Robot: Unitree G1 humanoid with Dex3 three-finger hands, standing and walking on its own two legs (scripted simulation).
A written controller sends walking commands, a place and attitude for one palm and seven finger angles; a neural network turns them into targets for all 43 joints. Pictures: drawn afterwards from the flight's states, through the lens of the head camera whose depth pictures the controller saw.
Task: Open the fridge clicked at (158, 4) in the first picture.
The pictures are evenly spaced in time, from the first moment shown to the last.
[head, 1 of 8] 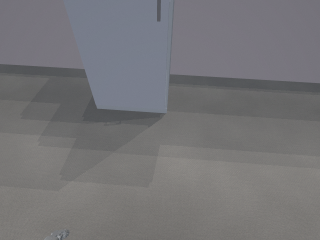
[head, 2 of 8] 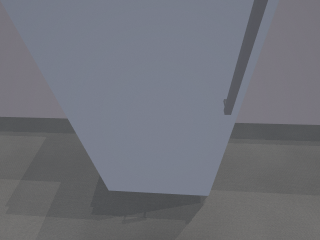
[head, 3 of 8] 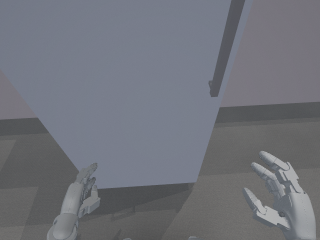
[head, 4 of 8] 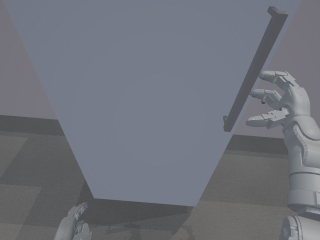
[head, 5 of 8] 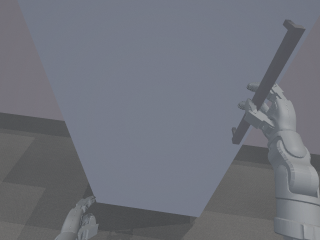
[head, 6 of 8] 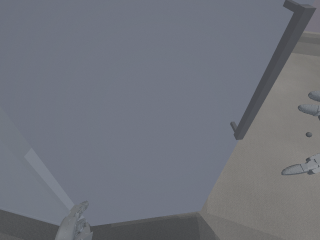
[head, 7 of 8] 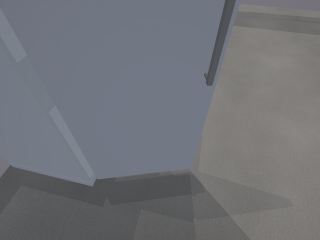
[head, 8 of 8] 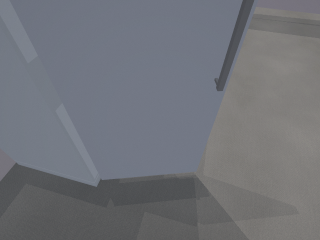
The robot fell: no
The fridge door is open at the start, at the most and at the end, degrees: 0 73 69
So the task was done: yes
